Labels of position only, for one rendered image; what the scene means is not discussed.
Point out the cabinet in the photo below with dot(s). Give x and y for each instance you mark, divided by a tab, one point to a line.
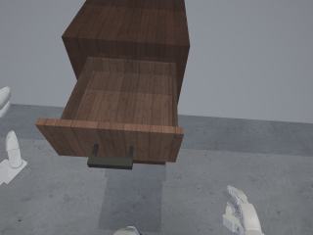
137	30

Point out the handle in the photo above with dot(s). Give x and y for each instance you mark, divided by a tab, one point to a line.
110	162

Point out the drawer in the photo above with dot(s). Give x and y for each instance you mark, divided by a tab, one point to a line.
118	103

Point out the right robot hand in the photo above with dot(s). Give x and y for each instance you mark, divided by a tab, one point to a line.
240	218

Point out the left robot hand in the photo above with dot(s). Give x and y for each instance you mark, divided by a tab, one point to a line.
10	168

